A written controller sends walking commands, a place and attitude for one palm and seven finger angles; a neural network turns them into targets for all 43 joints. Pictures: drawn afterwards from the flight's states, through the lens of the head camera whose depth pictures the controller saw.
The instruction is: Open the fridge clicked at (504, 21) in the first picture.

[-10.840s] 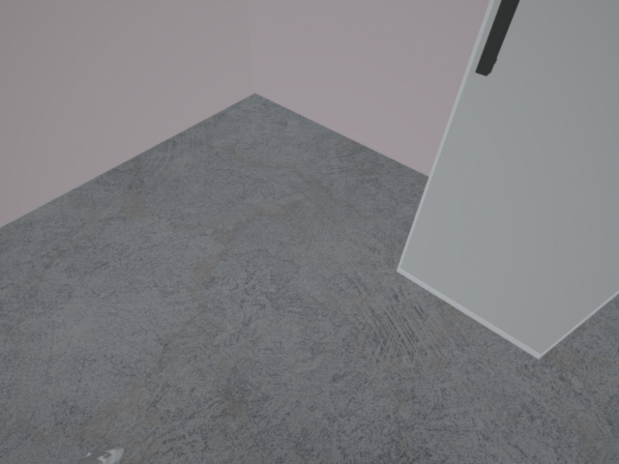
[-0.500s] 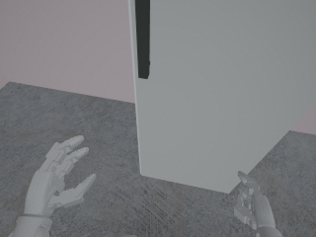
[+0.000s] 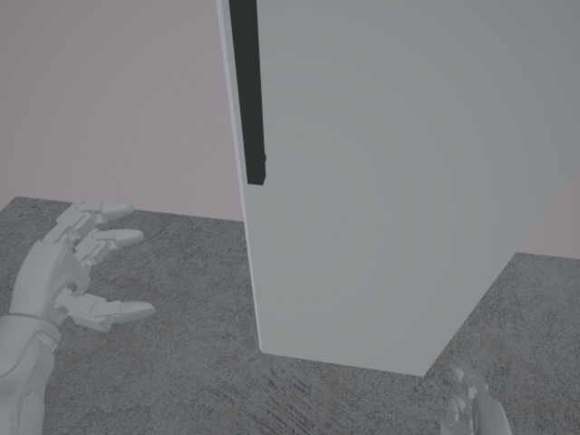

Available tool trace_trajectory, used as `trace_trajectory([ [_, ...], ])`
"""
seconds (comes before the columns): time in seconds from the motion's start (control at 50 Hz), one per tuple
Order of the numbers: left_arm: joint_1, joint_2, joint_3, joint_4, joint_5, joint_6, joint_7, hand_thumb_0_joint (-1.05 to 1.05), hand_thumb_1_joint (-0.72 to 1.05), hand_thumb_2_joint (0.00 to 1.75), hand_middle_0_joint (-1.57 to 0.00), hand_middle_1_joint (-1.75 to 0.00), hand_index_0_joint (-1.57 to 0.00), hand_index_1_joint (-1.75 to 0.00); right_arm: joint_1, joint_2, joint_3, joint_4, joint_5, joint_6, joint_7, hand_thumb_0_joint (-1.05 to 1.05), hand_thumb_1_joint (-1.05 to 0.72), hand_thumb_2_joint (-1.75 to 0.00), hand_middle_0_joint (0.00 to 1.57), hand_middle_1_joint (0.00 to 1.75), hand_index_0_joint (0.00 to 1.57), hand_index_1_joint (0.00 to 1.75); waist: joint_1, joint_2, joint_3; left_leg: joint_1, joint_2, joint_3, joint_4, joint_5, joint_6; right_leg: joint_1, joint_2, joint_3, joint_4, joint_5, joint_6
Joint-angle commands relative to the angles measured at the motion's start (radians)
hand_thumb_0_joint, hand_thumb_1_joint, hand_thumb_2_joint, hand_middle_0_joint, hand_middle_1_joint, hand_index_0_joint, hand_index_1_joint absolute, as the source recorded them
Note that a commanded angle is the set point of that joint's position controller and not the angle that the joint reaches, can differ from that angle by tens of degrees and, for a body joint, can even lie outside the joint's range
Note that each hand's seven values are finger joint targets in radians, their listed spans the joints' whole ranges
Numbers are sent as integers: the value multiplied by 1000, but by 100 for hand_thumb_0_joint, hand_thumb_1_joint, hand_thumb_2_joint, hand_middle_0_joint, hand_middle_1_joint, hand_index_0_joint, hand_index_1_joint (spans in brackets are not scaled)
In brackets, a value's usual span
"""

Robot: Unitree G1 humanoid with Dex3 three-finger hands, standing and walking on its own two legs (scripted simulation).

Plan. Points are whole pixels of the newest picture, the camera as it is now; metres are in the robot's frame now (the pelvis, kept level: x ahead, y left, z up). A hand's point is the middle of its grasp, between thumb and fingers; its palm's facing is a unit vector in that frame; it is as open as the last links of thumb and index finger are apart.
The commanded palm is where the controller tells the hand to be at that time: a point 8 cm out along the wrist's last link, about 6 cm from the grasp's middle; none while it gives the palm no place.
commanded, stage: raise the hand to about handle height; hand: left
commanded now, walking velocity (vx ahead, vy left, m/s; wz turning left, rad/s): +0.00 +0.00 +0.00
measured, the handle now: (253, 76) +0.48 +0.11 +0.28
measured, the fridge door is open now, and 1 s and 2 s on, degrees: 0 0 0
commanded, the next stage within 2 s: move the hooked fingers beside the handle in 1.02 s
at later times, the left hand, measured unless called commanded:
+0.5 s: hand (54, 179) +0.27 +0.27 +0.26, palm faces +0.09 -0.98 -0.15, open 13.9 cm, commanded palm +0.24 +0.31 +0.27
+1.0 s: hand (66, 171) +0.28 +0.26 +0.26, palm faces +0.09 -0.99 -0.14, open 13.9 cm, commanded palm +0.24 +0.30 +0.27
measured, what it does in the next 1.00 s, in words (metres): stands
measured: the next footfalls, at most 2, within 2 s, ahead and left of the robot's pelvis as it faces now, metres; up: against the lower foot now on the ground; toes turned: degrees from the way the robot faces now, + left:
none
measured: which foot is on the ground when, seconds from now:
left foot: down 0.00-1.00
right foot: down 0.00-1.00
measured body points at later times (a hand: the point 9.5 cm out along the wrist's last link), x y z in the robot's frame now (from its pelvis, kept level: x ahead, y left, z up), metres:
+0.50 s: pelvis +0.00 -0.01 +0.01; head -0.03 -0.04 +0.46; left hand +0.26 +0.32 +0.27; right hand +0.21 -0.21 -0.06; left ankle -0.02 +0.09 -0.73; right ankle +0.03 -0.12 -0.73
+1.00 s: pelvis +0.00 -0.02 +0.01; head -0.03 -0.05 +0.46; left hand +0.27 +0.32 +0.27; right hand +0.21 -0.23 -0.06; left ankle -0.02 +0.09 -0.73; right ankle +0.03 -0.13 -0.73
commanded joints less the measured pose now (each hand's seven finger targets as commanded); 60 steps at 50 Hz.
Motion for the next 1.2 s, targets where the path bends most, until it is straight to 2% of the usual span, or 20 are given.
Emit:
trace_trajectory([
  [0.0,-296,241,139,-200,-41,-21,-21,0,-38,35,-29,-112,-29,-112,-137,-89,-18,-164,3,-48,-6,0,-90,-90,20,30,20,30,10,75,-123,12,-1,-103,-155,305,-31,124,47,35,-65,190,-30],
  [0.06,-349,261,150,-149,-45,40,-43,0,-45,32,-30,-117,-30,-117,-154,-93,-12,-165,10,-26,-4,0,-90,-90,20,30,20,30,13,81,-99,20,-2,-100,-171,299,-28,130,47,41,-86,193,-32],
  [0.14,-448,323,184,-136,-38,115,-67,0,-50,30,-30,-120,-30,-120,-179,-90,-2,-178,18,11,-5,0,-90,-90,20,30,20,30,15,55,-120,45,-6,-94,-179,292,-17,152,47,52,-110,194,-32],
  [0.2,-540,348,193,-149,-35,148,-78,0,-50,30,-30,-120,-30,-120,-197,-85,4,-188,21,28,-4,0,-90,-90,20,30,20,30,9,77,-159,73,-10,-94,-183,303,-16,161,46,52,-115,208,-31],
  [0.32,-646,417,233,-62,-32,212,-100,0,-50,30,-30,-120,-30,-120,-216,-91,12,-182,26,53,-1,0,-90,-90,20,30,20,30,9,46,-154,78,-13,-99,-195,301,-11,162,41,50,-131,212,-32],
  [0.36,-700,451,242,-76,-25,229,-109,0,-50,30,-30,-120,-30,-120,-230,-92,14,-185,28,61,3,0,-90,-90,20,30,20,30,11,86,-174,90,-15,-93,-193,315,-8,176,35,59,-136,225,-35],
  [0.44,-749,490,255,-5,-22,265,-124,0,-50,30,-30,-120,-30,-120,-240,-96,17,-186,33,69,6,0,-90,-90,20,30,20,30,17,41,-169,86,-16,-102,-196,302,-5,170,35,59,-143,202,-35],
  [0.46,-780,508,264,-1,-23,272,-130,0,-50,30,-30,-120,-30,-120,-242,-101,15,-183,34,71,6,0,-90,-90,20,30,20,30,14,58,-180,88,-18,-100,-196,292,-3,169,31,64,-144,196,-35],
  [0.5,-833,522,255,23,-15,289,-137,0,-50,30,-30,-120,-30,-120,-246,-105,16,-185,39,73,6,0,-90,-90,20,30,20,30,11,60,-177,92,-19,-103,-201,282,-3,155,31,59,-142,180,-34],
  [0.54,-747,493,248,90,-21,307,-151,0,-50,30,-30,-120,-30,-120,-239,-109,11,-192,39,78,15,0,-90,-90,20,30,20,30,23,25,-173,75,-17,-103,-193,305,-4,165,29,61,-135,205,-38],
  [0.58,-730,475,229,93,-25,321,-165,0,-50,30,-30,-120,-30,-120,-242,-115,9,-196,45,88,20,0,-90,-90,20,30,20,30,16,23,-164,65,-18,-98,-191,293,-5,151,27,61,-128,202,-34],
  [0.64,-719,494,247,42,-30,316,-162,0,-50,30,-30,-120,-30,-120,-251,-114,6,-211,46,94,26,0,-90,-90,20,30,20,30,22,-7,-178,66,-15,-97,-184,282,-3,148,28,64,-129,174,-31],
  [0.7,-757,537,298,-42,-34,293,-137,0,-50,30,-30,-120,-30,-120,-256,-112,2,-221,40,87,22,0,-90,-90,20,30,20,30,25,38,-230,85,-19,-95,-181,295,-1,168,28,65,-120,185,-31],
  [0.76,-783,547,308,-79,-27,275,-111,0,-50,30,-30,-120,-30,-120,-253,-106,5,-210,36,84,16,0,-90,-90,20,30,20,30,24,106,-209,95,-18,-88,-186,298,-3,160,30,68,-129,186,-35],
  [0.84,-759,518,282,-15,-16,285,-102,0,-50,30,-30,-120,-30,-120,-239,-107,3,-195,36,77,9,0,-90,-90,20,30,20,30,21,63,-168,88,-13,-89,-193,274,0,144,31,69,-140,159,-32],
  [0.9,-801,493,242,-30,-7,296,-110,0,-50,30,-30,-120,-30,-120,-243,-106,4,-196,42,74,4,0,-90,-90,20,30,20,30,7,93,-182,104,-16,-86,-194,275,-1,141,30,66,-133,171,-30],
  [1.0,-763,510,272,-1,-23,298,-130,0,-50,30,-30,-120,-30,-120,-244,-109,7,-195,38,78,9,0,-90,-90,20,30,20,30,13,24,-201,96,-17,-90,-184,294,3,161,31,66,-129,207,-26],
  [1.04,-731,513,278,26,-26,303,-133,0,-50,30,-30,-120,-30,-120,-243,-109,6,-194,37,83,14,0,-90,-90,20,30,20,30,21,22,-187,84,-15,-87,-180,298,2,160,30,71,-134,206,-28],
  [1.12,-787,510,266,19,-21,302,-130,0,-50,30,-30,-120,-30,-120,-246,-109,6,-194,40,83,12,0,-90,-90,20,30,20,30,9,62,-193,93,-18,-86,-181,289,1,142,28,65,-130,198,-27],
  [1.18,-851,483,221,35,-13,294,-125,0,-50,30,-30,-120,-30,-120,-243,-106,7,-188,42,83,9,0,-90,-90,20,30,20,30,-4,54,-173,95,-16,-92,-185,272,-1,122,31,67,-136,174,-27],
])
